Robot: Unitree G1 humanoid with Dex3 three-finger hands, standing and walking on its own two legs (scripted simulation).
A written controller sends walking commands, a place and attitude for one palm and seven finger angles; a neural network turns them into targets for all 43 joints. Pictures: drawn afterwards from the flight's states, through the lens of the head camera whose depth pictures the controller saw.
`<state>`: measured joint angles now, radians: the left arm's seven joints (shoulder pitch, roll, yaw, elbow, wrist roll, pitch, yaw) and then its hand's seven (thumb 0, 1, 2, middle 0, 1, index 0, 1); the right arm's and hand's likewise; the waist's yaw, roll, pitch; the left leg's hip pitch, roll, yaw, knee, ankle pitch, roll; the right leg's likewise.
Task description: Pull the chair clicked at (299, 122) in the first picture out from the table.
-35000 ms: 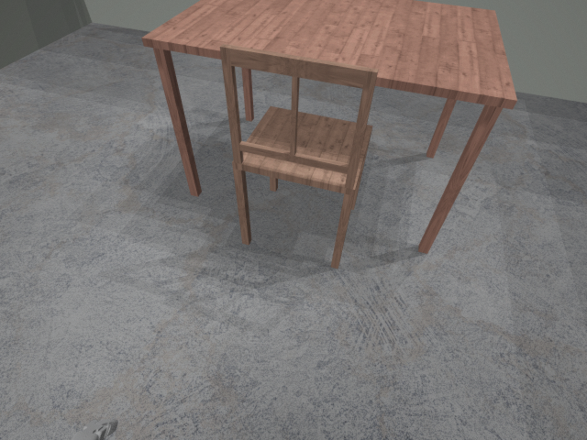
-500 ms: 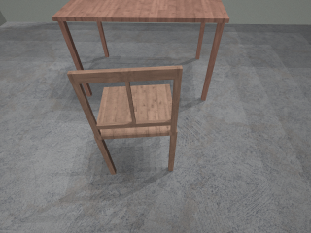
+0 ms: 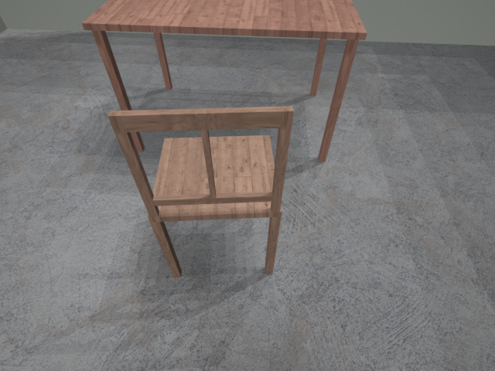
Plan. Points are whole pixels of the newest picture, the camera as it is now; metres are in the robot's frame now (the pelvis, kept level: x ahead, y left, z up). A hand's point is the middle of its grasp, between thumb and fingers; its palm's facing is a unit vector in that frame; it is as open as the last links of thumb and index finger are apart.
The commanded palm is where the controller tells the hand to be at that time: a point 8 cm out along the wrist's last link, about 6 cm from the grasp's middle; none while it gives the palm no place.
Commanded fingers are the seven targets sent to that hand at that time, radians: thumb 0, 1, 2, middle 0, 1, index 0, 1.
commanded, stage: look to check the result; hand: left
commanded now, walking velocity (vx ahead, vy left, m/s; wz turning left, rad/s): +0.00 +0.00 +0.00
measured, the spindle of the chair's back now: (209, 165) +0.63 +0.14 -0.10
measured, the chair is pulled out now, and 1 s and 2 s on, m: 0.56 0.56 0.56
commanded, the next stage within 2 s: stand and wait in 0.58 s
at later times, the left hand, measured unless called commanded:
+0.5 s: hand out of the picture -0.01 +0.15 -0.17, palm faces +0.05 -0.99 -0.16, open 7.4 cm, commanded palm none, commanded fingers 0.00 0.90 0.90 -0.20 -0.30 -0.20 -0.30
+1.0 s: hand out of the picture -0.01 +0.15 -0.17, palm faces +0.06 -0.99 -0.16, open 7.4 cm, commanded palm none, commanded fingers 0.00 0.90 0.90 -0.20 -0.30 -0.20 -0.30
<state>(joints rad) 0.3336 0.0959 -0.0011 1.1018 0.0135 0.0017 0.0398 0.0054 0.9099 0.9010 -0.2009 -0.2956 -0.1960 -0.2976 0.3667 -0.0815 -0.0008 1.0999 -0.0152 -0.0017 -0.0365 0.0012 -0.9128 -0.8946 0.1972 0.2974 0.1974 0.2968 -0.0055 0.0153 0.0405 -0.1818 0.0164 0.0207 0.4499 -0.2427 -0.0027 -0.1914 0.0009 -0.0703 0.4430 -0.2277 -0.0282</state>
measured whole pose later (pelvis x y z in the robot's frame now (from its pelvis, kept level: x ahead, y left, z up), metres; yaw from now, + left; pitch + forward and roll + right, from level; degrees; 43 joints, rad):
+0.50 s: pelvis +0.01 +0.00 +0.00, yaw +0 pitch -2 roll +0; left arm 0.32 0.10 0.00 1.10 0.01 0.00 0.04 0.01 0.91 0.90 -0.20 -0.30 -0.20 -0.30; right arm 0.35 -0.09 0.00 1.11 -0.01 -0.01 -0.04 0.00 -0.91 -0.89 0.20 0.30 0.20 0.30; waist 0.00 0.01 0.05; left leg -0.16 0.01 0.02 0.43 -0.25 0.00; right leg -0.17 0.00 -0.07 0.43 -0.24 -0.03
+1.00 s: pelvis +0.01 +0.00 +0.00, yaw +1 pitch -2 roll +0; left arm 0.33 0.10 0.00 1.10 0.01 0.00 0.04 0.00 0.91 0.90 -0.20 -0.30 -0.20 -0.30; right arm 0.35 -0.09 0.00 1.12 -0.01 -0.01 -0.04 0.00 -0.91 -0.89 0.20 0.30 0.20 0.30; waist 0.00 0.01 0.06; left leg -0.16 0.01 0.01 0.43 -0.24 -0.01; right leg -0.17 0.00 -0.08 0.43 -0.24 -0.03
